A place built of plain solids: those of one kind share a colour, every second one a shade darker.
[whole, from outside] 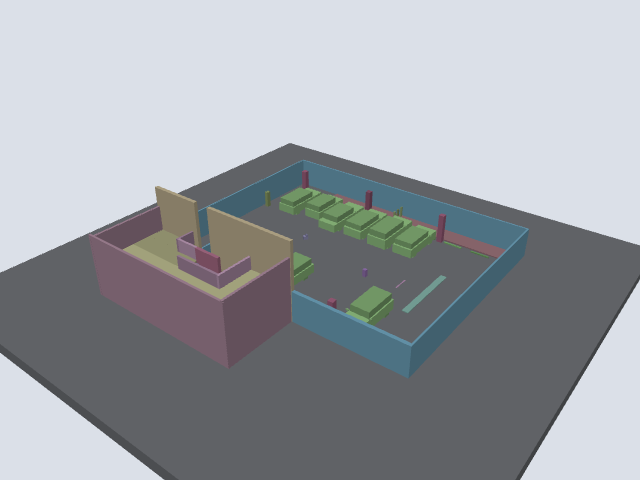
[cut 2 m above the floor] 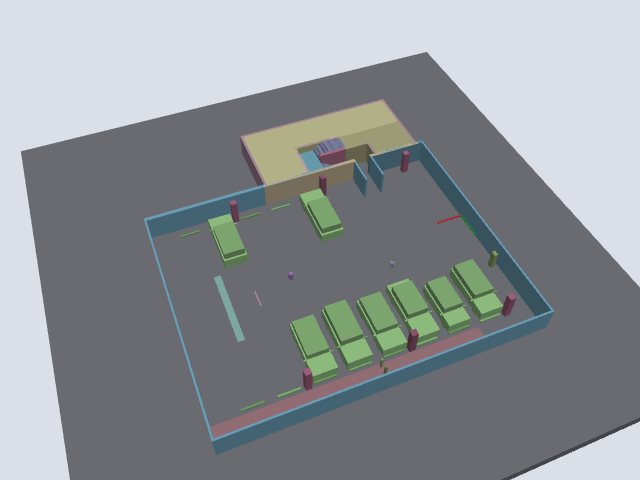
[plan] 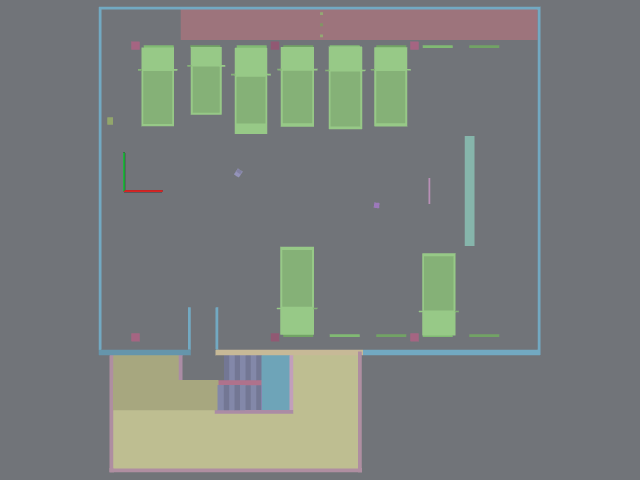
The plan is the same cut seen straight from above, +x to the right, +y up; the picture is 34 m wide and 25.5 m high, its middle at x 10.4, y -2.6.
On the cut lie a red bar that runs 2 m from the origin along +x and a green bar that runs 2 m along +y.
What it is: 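The pedestrian entrance of an underground car park of the 2000s; a paved forecourt at street level 2.90 m over the deck; an open stair well of 17 risers of 0.171 m and treads of 0.29 m, 1.32 m wide, a U of two flights side by side round a spine wall, with a half landing, along the facade; open to the sky, a lobby into the deck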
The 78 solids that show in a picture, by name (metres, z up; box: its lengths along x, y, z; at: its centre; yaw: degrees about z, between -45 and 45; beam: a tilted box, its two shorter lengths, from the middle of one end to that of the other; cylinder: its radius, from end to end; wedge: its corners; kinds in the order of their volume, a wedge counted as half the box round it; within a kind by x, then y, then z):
{
 "paving_1": {"box": [3.69, 1.33, 2.95], "at": [1.25, -9.39, 1.43]},
 "paving_2": {"box": [5.6, 1.61, 2.95], "at": [2.21, -10.84, 1.43]},
 "paving_3": {"box": [13.03, 3.12, 2.95], "at": [5.92, -13.19, 1.43]},
 "paving_4": {"box": [3.66, 1.61, 2.95], "at": [10.6, -10.84, 1.43]},
 "paving_5": {"box": [3.66, 1.33, 2.95], "at": [10.6, -9.39, 1.43]},
 "car_1": {"box": [1.54, 2.82, 0.5], "at": [1.78, 4.97, 1.17]},
 "car_2": {"box": [1.74, 4.18, 0.74], "at": [1.78, 5.54, 0.55]},
 "car_3": {"box": [1.44, 2.45, 0.54], "at": [4.35, 5.39, 1.21]},
 "car_4": {"box": [1.64, 3.61, 0.76], "at": [4.35, 5.85, 0.56]},
 "car_5": {"box": [1.54, 2.49, 0.54], "at": [6.73, 4.83, 1.17]},
 "car_6": {"box": [1.74, 4.59, 0.72], "at": [6.73, 5.33, 0.54]},
 "car_7": {"box": [1.79, 4.69, 0.75], "at": [9.19, -5.29, 0.55]},
 "car_8": {"box": [1.59, 3.02, 0.55], "at": [9.19, -4.64, 1.2]},
 "car_9": {"box": [1.57, 2.78, 0.49], "at": [9.2, 5.0, 1.17]},
 "car_10": {"box": [1.77, 4.25, 0.74], "at": [9.2, 5.54, 0.55]},
 "car_11": {"box": [1.58, 2.93, 0.57], "at": [11.75, 4.89, 1.32]},
 "car_12": {"box": [1.78, 4.4, 0.86], "at": [11.75, 5.49, 0.61]},
 "car_13": {"box": [1.55, 2.79, 0.49], "at": [14.16, 4.99, 1.17]},
 "car_14": {"box": [1.75, 4.21, 0.75], "at": [14.16, 5.54, 0.56]},
 "car_15": {"box": [1.77, 4.37, 0.85], "at": [16.71, -5.49, 0.61]},
 "car_16": {"box": [1.57, 2.88, 0.56], "at": [16.71, -4.9, 1.31]},
 "stair_step_1": {"box": [0.34, 1.34, 2.78], "at": [5.12, -10.97, 1.34]},
 "stair_step_2": {"box": [0.62, 1.34, 2.61], "at": [5.27, -10.97, 1.25]},
 "stair_step_3": {"box": [0.91, 1.34, 2.44], "at": [5.41, -10.97, 1.17]},
 "stair_step_4": {"box": [1.19, 1.34, 2.27], "at": [5.55, -10.97, 1.08]},
 "stair_step_5": {"box": [1.48, 1.34, 2.1], "at": [5.7, -10.97, 1.0]},
 "stair_step_6": {"box": [1.77, 1.34, 1.93], "at": [5.84, -10.97, 0.91]},
 "stair_step_7": {"box": [2.05, 1.34, 1.76], "at": [5.98, -10.97, 0.83]},
 "stair_step_8": {"box": [2.34, 1.34, 1.59], "at": [6.13, -10.97, 0.74]},
 "stair_step_9": {"box": [3.53, 1.34, 0.22], "at": [7.06, -9.38, 0.06]},
 "stair_step_10": {"box": [3.25, 1.34, 0.39], "at": [7.2, -9.38, 0.15]},
 "stair_step_11": {"box": [2.96, 1.34, 0.56], "at": [7.34, -9.38, 0.23]},
 "stair_step_12": {"box": [2.67, 1.34, 0.73], "at": [7.49, -9.38, 0.32]},
 "stair_step_13": {"box": [2.39, 1.34, 0.9], "at": [7.63, -9.38, 0.4]},
 "stair_step_14": {"box": [2.1, 1.34, 1.07], "at": [7.77, -9.38, 0.49]},
 "stair_step_15": {"box": [1.82, 1.34, 1.24], "at": [7.92, -9.38, 0.57]},
 "wall_1": {"box": [0.15, 18.37, 2.6], "at": [-1.27, 0.61, 1.25]},
 "wall_2": {"box": [4.88, 0.3, 2.6], "at": [1.09, -8.57, 1.25]},
 "wall_3": {"box": [0.15, 2.25, 2.57], "at": [3.46, -7.3, 1.24]},
 "wall_4": {"box": [0.15, 2.25, 2.57], "at": [4.93, -7.3, 1.24]},
 "wall_5": {"box": [23.46, 0.15, 2.6], "at": [10.38, 9.72, 1.25]},
 "wall_6": {"box": [17.26, 0.3, 2.6], "at": [13.48, -8.57, 1.25]},
 "wall_7": {"box": [0.15, 18.37, 2.6], "at": [22.04, 0.61, 1.25]},
 "boundary_1": {"box": [0.2, 6.42, 4.99], "at": [-0.68, -11.74, 2.45]},
 "boundary_2": {"box": [13.43, 0.2, 5.19], "at": [5.92, -14.84, 2.55]},
 "boundary_3": {"box": [0.2, 6.42, 5.31], "at": [12.52, -11.74, 2.61]},
 "facade_1": {"box": [4.38, 0.3, 6.58], "at": [1.34, -8.57, 3.24]},
 "facade_2": {"box": [7.83, 0.3, 6.58], "at": [8.77, -8.57, 3.24]},
 "rim_guard_1": {"box": [0.2, 1.52, 4.02], "at": [2.99, -9.48, 1.96]},
 "rim_guard_2": {"box": [2.11, 0.2, 4.02], "at": [3.95, -10.14, 1.96]},
 "rim_guard_3": {"box": [4.17, 0.2, 4.02], "at": [6.89, -11.73, 1.96]},
 "rim_guard_4": {"box": [0.2, 3.11, 4.02], "at": [8.87, -10.28, 1.96]},
 "stair_landing_1": {"box": [1.53, 2.93, 1.41], "at": [8.06, -10.18, 0.66]},
 "walkway_1": {"box": [18.96, 1.62, 0.15], "at": [12.48, 8.84, 0.03]},
 "column_1": {"box": [0.45, 0.45, 2.57], "at": [0.6, -7.78, 1.24]},
 "column_2": {"box": [0.45, 0.45, 2.57], "at": [0.6, 7.72, 1.24]},
 "column_3": {"box": [0.45, 0.45, 2.57], "at": [8.01, -7.78, 1.24]},
 "column_4": {"box": [0.45, 0.45, 2.57], "at": [8.01, 7.72, 1.24]},
 "column_5": {"box": [0.45, 0.45, 2.57], "at": [15.42, -7.78, 1.24]},
 "column_6": {"box": [0.45, 0.45, 2.57], "at": [15.42, 7.72, 1.24]},
 "spine_1": {"box": [2.3, 0.27, 4.02], "at": [6.15, -10.18, 1.96]},
 "wheelstop_1": {"box": [1.6, 0.15, 0.15], "at": [1.83, 7.67, 0.03]},
 "wheelstop_2": {"box": [1.6, 0.15, 0.15], "at": [4.3, 7.67, 0.03]},
 "wheelstop_3": {"box": [1.6, 0.15, 0.15], "at": [6.78, 7.67, 0.03]},
 "wheelstop_4": {"box": [1.6, 0.15, 0.15], "at": [9.24, -7.67, 0.03]},
 "wheelstop_5": {"box": [1.6, 0.15, 0.15], "at": [9.24, 7.67, 0.03]},
 "wheelstop_6": {"box": [1.6, 0.15, 0.15], "at": [11.71, -7.67, 0.03]},
 "wheelstop_7": {"box": [1.6, 0.15, 0.15], "at": [11.71, 7.67, 0.03]},
 "wheelstop_8": {"box": [1.6, 0.15, 0.15], "at": [14.19, -7.67, 0.03]},
 "wheelstop_9": {"box": [1.6, 0.15, 0.15], "at": [14.19, 7.67, 0.03]},
 "wheelstop_10": {"box": [1.6, 0.15, 0.15], "at": [16.66, -7.67, 0.03]},
 "wheelstop_11": {"box": [1.6, 0.15, 0.15], "at": [16.66, 7.67, 0.03]},
 "wheelstop_12": {"box": [1.6, 0.15, 0.15], "at": [19.12, -7.67, 0.03]},
 "wheelstop_13": {"box": [1.6, 0.15, 0.15], "at": [19.12, 7.67, 0.03]},
 "hump_1": {"box": [0.51, 5.85, 0.12], "at": [18.35, 0.0, 0.01]},
 "pay_station_1": {"box": [0.3, 0.4, 1.5], "at": [-0.75, 3.73, 0.7]},
 "wet_floor_sign_1": {"box": [0.29, 0.29, 0.67], "at": [13.41, -0.76, 0.28], "yaw": -5.7},
 "cable_cover_1": {"box": [0.11, 1.38, 0.07], "at": [16.21, 0.0, -0.02]}
}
